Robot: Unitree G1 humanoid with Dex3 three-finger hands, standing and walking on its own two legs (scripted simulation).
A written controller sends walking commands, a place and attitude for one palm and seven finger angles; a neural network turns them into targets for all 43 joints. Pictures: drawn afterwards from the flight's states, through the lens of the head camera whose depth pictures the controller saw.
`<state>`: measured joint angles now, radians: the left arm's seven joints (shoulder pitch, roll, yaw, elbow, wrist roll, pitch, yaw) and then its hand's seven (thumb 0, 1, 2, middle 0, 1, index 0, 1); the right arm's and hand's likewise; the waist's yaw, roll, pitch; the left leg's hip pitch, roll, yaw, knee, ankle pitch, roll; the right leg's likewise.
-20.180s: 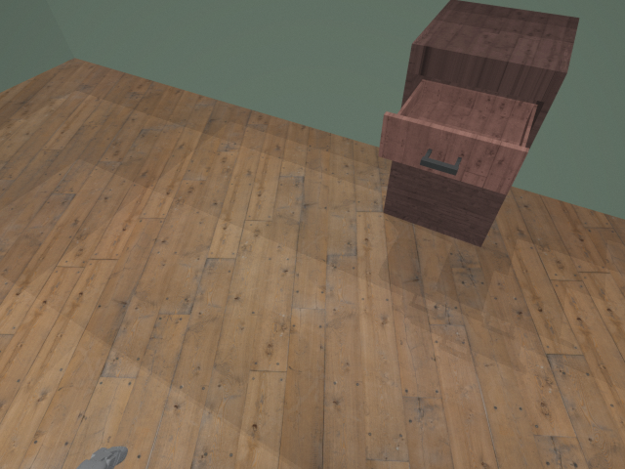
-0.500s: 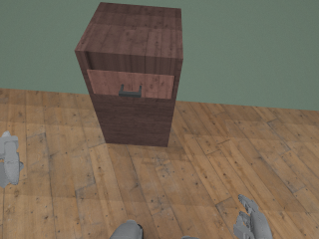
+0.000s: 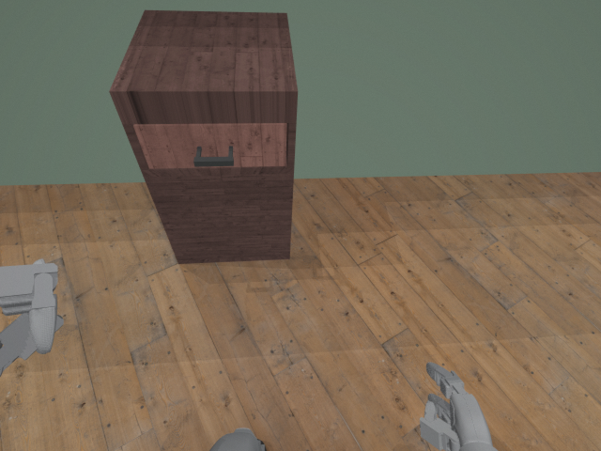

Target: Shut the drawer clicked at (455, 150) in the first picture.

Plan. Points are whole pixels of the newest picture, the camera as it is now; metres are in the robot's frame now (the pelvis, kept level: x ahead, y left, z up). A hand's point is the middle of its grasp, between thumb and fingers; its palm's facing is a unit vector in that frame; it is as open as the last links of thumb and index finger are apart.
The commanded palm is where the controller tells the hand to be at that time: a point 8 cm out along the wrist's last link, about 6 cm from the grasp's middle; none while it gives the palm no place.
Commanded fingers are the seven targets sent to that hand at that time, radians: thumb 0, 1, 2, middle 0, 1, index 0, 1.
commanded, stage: stop stepping back and stand still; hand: left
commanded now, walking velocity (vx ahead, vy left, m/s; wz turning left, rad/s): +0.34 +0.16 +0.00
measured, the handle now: (214, 156) +0.81 +0.28 -0.19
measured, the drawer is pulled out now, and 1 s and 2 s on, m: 0.00 0.00 0.00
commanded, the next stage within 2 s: let the arm hang, fingers relaxed in 0.72 s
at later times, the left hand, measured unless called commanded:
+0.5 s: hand out of the picture +0.11 +0.26 +0.16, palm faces +0.44 -0.82 -0.37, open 3.2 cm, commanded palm +0.05 +0.30 +0.18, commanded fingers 0.00 0.90 0.90 -1.40 -1.60 -1.40 -1.60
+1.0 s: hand out of the picture +0.10 +0.27 -0.09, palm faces +0.15 -0.93 -0.33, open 3.1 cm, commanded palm none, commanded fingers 0.00 0.90 0.90 -1.00 -1.17 -1.00 -1.17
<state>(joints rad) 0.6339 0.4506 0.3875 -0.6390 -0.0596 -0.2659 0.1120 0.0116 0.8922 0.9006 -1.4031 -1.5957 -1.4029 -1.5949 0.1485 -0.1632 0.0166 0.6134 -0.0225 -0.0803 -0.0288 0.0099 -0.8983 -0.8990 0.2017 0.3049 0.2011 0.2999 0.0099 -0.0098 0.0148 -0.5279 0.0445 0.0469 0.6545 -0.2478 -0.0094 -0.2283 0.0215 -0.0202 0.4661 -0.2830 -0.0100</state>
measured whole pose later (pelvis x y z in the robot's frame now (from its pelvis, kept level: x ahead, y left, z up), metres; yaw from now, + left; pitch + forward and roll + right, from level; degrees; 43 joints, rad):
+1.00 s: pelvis -0.06 +0.03 -0.01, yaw +5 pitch +0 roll +1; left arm 0.24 0.27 0.10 0.46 0.03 0.03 0.03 0.00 0.91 0.90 -1.29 -1.49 -1.29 -1.49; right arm 0.18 -0.22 0.01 0.81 -0.02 -0.04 0.01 0.01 -0.90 -0.90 0.20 0.30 0.20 0.30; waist -0.02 -0.02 0.00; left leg -0.34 -0.07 0.04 0.56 -0.22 0.07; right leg -0.28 -0.03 0.05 0.59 -0.29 0.01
